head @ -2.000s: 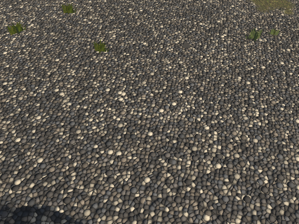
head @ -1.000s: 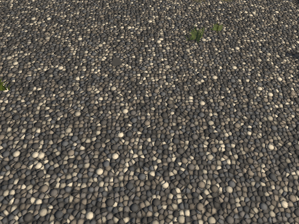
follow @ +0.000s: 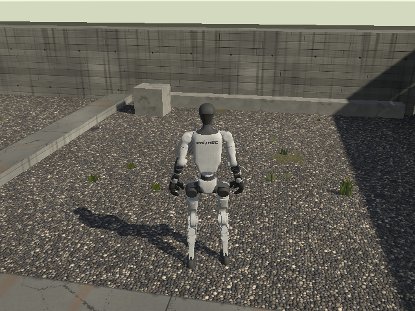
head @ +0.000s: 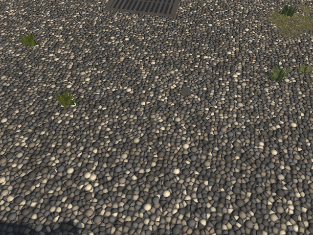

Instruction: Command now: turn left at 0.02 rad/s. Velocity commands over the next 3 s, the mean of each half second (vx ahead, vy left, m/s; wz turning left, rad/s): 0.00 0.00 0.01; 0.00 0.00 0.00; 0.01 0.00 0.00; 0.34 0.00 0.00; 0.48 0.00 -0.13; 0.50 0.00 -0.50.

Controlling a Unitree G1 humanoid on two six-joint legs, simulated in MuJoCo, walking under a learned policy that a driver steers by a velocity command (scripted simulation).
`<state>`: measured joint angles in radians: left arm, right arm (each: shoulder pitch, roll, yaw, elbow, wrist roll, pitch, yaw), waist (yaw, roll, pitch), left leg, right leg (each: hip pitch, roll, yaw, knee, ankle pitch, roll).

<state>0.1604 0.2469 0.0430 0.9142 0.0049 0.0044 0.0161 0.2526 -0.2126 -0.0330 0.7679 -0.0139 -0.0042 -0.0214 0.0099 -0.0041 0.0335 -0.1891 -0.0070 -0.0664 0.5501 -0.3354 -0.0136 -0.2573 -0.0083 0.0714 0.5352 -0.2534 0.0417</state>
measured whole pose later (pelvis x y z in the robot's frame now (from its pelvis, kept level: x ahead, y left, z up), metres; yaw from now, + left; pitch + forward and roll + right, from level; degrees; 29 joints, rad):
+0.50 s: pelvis +0.00 +0.00 +0.00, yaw +0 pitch -2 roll +0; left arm 0.18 0.23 0.04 1.08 0.00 0.02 0.04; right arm 0.28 -0.21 -0.02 0.92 0.00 -0.02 -0.03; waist 0.01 0.00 0.05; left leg -0.16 -0.01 -0.05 0.52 -0.32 -0.01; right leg -0.24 -0.02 0.08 0.52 -0.25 0.05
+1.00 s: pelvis +0.00 +0.00 +0.00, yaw -1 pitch -2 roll +0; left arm 0.22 0.20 0.03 1.11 0.00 0.02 0.04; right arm 0.32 -0.19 0.00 1.04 0.00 -0.02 -0.04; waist 0.00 0.00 0.04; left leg -0.17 -0.01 -0.05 0.51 -0.32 -0.02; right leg -0.25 -0.01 0.08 0.52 -0.24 0.04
